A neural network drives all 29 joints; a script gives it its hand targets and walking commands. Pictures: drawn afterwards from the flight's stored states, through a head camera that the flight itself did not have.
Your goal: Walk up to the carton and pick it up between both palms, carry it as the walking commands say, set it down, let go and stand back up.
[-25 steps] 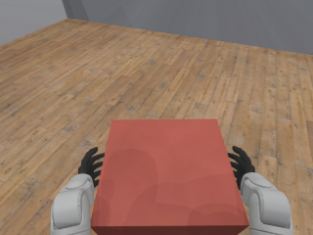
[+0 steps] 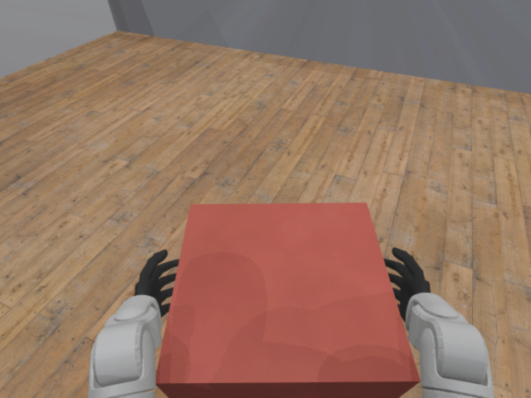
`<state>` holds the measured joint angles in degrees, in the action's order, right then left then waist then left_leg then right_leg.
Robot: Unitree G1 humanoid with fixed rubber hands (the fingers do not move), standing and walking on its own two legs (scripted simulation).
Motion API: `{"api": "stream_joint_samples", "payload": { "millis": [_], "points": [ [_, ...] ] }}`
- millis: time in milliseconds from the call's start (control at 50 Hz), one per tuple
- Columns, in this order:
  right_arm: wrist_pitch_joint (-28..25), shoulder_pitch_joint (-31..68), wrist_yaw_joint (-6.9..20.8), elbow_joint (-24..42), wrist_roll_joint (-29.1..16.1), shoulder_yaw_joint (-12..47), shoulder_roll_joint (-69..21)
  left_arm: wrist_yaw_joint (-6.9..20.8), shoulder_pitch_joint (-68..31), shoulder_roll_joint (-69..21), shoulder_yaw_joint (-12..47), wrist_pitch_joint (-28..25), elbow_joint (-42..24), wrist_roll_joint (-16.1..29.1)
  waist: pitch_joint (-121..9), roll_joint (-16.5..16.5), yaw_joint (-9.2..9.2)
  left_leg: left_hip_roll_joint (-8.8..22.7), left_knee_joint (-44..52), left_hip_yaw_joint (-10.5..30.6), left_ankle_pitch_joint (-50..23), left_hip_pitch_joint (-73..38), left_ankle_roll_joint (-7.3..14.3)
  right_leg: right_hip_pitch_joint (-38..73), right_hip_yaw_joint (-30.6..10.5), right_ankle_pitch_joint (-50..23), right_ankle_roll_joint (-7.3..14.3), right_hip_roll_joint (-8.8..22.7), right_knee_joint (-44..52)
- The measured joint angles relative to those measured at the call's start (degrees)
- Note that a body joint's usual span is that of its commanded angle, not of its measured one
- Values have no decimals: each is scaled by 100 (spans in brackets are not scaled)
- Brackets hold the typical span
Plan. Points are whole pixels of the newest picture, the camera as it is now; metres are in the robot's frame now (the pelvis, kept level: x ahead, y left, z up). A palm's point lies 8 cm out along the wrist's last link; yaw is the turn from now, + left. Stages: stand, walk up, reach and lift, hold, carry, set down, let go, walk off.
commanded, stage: carry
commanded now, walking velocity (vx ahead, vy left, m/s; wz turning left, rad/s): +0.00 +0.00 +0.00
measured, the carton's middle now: (279, 318) +0.27 +0.00 -0.03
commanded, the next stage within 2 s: hold in 1.76 s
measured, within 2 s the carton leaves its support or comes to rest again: neither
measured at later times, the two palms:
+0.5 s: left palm (145, 300) +0.26 +0.19 +0.06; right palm (404, 297) +0.26 -0.18 +0.06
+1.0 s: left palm (140, 297) +0.27 +0.21 +0.05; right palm (394, 293) +0.27 -0.17 +0.05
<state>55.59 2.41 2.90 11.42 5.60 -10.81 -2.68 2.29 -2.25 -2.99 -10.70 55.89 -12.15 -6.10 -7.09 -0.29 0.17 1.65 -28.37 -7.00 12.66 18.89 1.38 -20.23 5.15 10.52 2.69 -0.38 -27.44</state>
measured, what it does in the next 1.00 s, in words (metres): stands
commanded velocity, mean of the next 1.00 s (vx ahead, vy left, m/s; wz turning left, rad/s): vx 0.00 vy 0.00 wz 0.00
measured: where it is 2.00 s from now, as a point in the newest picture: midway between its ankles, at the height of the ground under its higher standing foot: outside the picture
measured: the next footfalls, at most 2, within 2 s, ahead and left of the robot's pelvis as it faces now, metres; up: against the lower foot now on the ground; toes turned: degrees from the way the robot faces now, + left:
none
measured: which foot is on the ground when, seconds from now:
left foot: down 0.00-1.00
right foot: down 0.00-1.00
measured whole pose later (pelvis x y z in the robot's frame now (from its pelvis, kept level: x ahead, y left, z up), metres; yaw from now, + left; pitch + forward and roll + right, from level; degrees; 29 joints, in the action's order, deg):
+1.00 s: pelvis +0.01 +0.02 +0.00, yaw +0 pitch +3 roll +0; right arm 50.0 2.6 3.4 6.9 6.5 -10.8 -2.5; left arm 2.3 -2.5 -2.6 -10.0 50.4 -7.6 -6.9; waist -6.9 -0.4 0.0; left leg 0.3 -28.2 -7.3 13.7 17.9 2.8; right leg -19.4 4.6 11.5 0.8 1.2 -27.7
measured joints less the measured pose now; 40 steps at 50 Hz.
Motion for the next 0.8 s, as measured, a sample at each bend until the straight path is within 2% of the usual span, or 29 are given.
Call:
{"api": "stream_joint_samples", "payload": {
  "millis": [800],
  "points": [
    [-466,24,40,-380,77,3,19,2,-23,34,54,-463,383,-66,20,-7,-14,-108,16,-20,81,-79,112,66,-43,75,-143,119,-16]
  ]
}}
